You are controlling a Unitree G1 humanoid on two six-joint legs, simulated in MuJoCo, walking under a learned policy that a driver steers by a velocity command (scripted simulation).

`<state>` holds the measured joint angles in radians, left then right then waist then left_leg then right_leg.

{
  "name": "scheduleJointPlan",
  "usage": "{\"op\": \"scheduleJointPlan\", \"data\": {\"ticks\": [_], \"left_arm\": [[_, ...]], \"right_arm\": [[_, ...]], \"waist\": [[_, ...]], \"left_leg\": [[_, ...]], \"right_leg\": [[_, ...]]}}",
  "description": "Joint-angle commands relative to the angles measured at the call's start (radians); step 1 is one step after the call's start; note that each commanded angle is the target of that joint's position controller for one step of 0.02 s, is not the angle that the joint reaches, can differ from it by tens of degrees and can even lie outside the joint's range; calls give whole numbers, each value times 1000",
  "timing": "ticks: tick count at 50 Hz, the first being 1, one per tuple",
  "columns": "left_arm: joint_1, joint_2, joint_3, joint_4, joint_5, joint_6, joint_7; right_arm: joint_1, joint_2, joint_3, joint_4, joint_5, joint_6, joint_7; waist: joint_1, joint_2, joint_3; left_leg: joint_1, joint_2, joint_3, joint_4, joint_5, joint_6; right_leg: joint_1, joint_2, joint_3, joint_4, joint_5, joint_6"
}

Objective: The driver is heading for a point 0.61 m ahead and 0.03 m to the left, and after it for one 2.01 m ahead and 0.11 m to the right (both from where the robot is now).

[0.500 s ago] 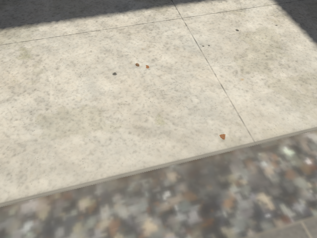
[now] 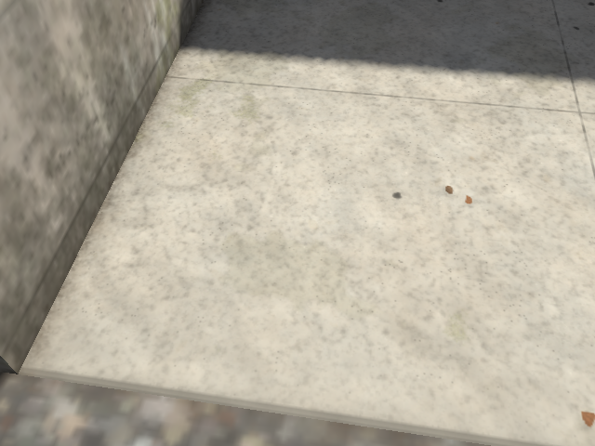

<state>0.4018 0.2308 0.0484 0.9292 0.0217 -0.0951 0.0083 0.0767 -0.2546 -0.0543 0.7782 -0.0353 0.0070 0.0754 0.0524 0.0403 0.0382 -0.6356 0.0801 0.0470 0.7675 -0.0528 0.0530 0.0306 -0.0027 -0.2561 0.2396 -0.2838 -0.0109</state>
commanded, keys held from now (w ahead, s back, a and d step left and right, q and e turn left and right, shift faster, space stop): w+q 0.24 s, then w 0.12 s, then w+e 0.06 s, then e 0.58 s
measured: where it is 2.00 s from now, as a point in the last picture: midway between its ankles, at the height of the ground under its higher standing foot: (326, 323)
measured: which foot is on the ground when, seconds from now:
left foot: up 0.00-0.10, down 0.12-0.68, up 0.70-1.00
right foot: down 0.00-0.14, up 0.16-0.64, down 0.66-1.00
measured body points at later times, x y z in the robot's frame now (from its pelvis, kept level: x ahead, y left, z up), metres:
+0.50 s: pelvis +0.26 +0.07 +0.00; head +0.29 +0.09 +0.45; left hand +0.36 +0.34 -0.12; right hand +0.32 -0.20 -0.12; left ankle +0.18 +0.10 -0.74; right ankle +0.46 -0.06 -0.68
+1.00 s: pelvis +0.42 +0.07 +0.00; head +0.46 +0.05 +0.44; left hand +0.50 +0.35 -0.12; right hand +0.54 -0.19 -0.14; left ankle +0.47 +0.25 -0.68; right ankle +0.50 +0.02 -0.74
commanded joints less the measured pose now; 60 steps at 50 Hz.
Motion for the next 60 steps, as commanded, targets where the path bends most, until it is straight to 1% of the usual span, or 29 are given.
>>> {"op": "scheduleJointPlan", "data": {"ticks": [1, 4, 5, 6, 7, 8, 9, 10, 11, 13, 17, 21, 24, 27, 29, 31, 32, 33, 34, 35, 36, 38, 39, 41, 44, 48, 56, 58, 60], "left_arm": [[4, 156, 34, -41, 0, -3, 8], [14, 196, 44, -27, 2, 22, 14], [12, 209, 46, -27, 1, 33, 14], [2, 209, 44, -37, -1, 41, 12], [22, 144, 27, -84, -9, 39, 6], [-21, 108, 25, -160, -5, 28, -11], [-149, 166, 32, -185, 3, 19, -14], [-164, 136, 22, -188, -11, 8, -17], [-134, 128, 19, -167, -10, 4, -14], [-82, 120, 18, -148, 23, 36, -15], [-123, 94, 14, -157, 25, 73, -30], [-256, 97, 12, -193, 17, 73, -34], [-303, 74, 1, -204, 7, 64, -37], [-346, 51, -13, -210, 2, 57, -39], [-324, 64, -11, -202, 5, 51, -37], [-203, 106, 4, -164, 14, 41, -31], [-91, 129, 14, -130, 14, 30, -24], [31, 147, 22, -94, 18, 16, -21], [86, 251, 47, -94, 23, 16, -16], [44, 283, 59, -109, -10, 32, -18], [-25, 239, 58, -134, -47, 44, -25], [-150, 131, 29, -158, -34, 71, -16], [-158, 122, 26, -156, -32, 79, -10], [-150, 146, 32, -149, -17, 87, -11], [-155, 187, 48, -158, -10, 91, -14], [-141, 198, 59, -170, -9, 112, -8], [-122, 209, 76, -180, 3, 134, -9], [-152, 209, 79, -187, 5, 141, -17], [-220, 190, 77, -205, -7, 146, -17]], "right_arm": [[-108, -40, 1, -96, -5, -12, 7], [-45, -62, -12, -89, -11, -12, -6], [54, -80, -23, -62, -12, -19, -14], [224, -109, -42, -5, -19, -30, -28], [341, -218, -76, 16, -29, -32, -45], [301, -307, -94, -10, 7, -22, -53], [316, -285, -89, -9, 18, -11, -60], [271, -236, -77, 4, 23, -13, -69], [224, -181, -62, 4, 26, -20, -72], [159, -129, -42, -6, 33, -38, -75], [231, -136, -38, 24, 34, -72, -66], [314, -140, -33, 67, 37, -80, -73], [329, -122, -19, 90, 30, -86, -79], [349, -104, -4, 117, 18, -83, -92], [339, -109, 0, 129, 13, -80, -105], [301, -140, -7, 126, 14, -76, -124], [284, -156, -12, 124, 12, -72, -129], [249, -172, -16, 107, 22, -73, -124], [280, -118, -3, 58, 30, -82, -122], [396, -68, 2, 56, 52, -73, -112], [368, -112, 1, 77, 8, -59, -108], [247, -113, -2, 47, 1, -48, -100], [223, -108, -1, 31, -5, -30, -99], [251, -85, 4, 30, -7, 6, -99], [233, -78, 5, 16, -1, 22, -103], [137, -94, -2, -16, 3, 34, -110], [91, -99, 5, -53, 26, 9, -118], [132, -102, 7, -54, 29, -7, -115], [252, -104, 6, -24, 29, -24, -125]], "waist": [[-8, -120, 58], [-45, -143, 2], [-88, -137, -59], [-163, -89, -156], [-191, 54, -275], [-139, 215, -337], [-181, 44, -258], [-143, 6, -140], [-90, -43, -68], [-25, -33, -56], [-29, -16, -38], [-80, -4, 9], [-91, -1, 17], [-110, 14, 24], [-96, 29, 18], [-43, 50, -35], [3, 46, -83], [69, 33, -135], [48, -135, -244], [-32, -280, -403], [-31, -93, -371], [-58, -4, -123], [-69, -16, -79], [-84, -59, -86], [-80, -91, -112], [-37, -138, -100], [-8, -165, -113], [-38, -182, -107], [-128, -150, -56]], "left_leg": [[27, -19, 56, -94, -41, 36], [161, -106, 111, -146, -195, 94], [271, -150, 117, -177, -223, 120], [497, -175, 93, -253, -186, 153], [798, 49, -228, -297, -355, 229], [962, 266, -767, -459, -307, 347], [923, 249, -690, -494, -186, 328], [801, 227, -544, -487, -74, 308], [662, 171, -446, -497, 53, 263], [530, 93, -330, -520, 167, 226], [486, 54, -265, -582, 212, 214], [599, 63, -242, -626, 204, 162], [634, 46, -132, -584, 510, 109], [647, 46, -61, -552, 607, 77], [683, 64, -42, -492, 713, 62], [734, 75, -36, -325, 900, 40], [735, 68, -30, -166, 888, 31], [648, 21, 5, 50, 707, 13], [401, -94, 61, 405, 54, -16], [147, -239, -35, 664, -563, -44], [131, -145, -132, 682, -462, -41], [91, -83, -115, 577, -387, -56], [111, -62, -115, 504, -375, -66], [187, -73, -93, 432, -348, -82], [178, -73, -89, 336, -317, -97], [111, -66, -108, 221, -277, -112], [194, -121, -127, -7, -359, -84], [317, -150, -114, -130, -414, -57], [579, -147, -109, -431, -332, -13]], "right_leg": [[-6, -283, 61, -54, 464, -109], [65, -288, 6, 153, 875, -90], [60, -283, -6, 315, 950, -87], [-40, -261, -29, 557, 846, -60], [-345, -208, -30, 883, 430, -15], [-696, 3, 108, 1174, -266, 40], [-807, -41, 257, 1194, -195, 31], [-808, -86, 264, 1136, -97, 21], [-736, -121, 269, 1025, -51, 17], [-610, -141, 279, 931, -37, 31], [-619, -132, 246, 808, 65, 48], [-749, -136, 243, 635, 220, 47], [-703, -96, 207, 520, 291, 21], [-616, -42, 174, 408, 331, -11], [-556, 5, 170, 354, 289, -37], [-457, 63, 153, 320, 200, -70], [-360, 80, 162, 255, 214, -89], [-194, 38, 209, 156, 422, -123], [59, -218, 474, 285, 993, -215], [254, -419, 823, 251, 1346, -421], [149, -369, 746, 206, 1153, -407], [-128, -259, 610, 100, 773, -334], [-217, -214, 573, 67, 678, -305], [-315, -162, 534, 42, 580, -273], [-340, -128, 540, 32, 416, -248], [-304, -107, 628, 0, 62, -204], [-234, -100, 773, 30, -40, -197], [-303, -79, 813, 14, -215, -194], [-504, 7, 775, 44, -372, -114]]}}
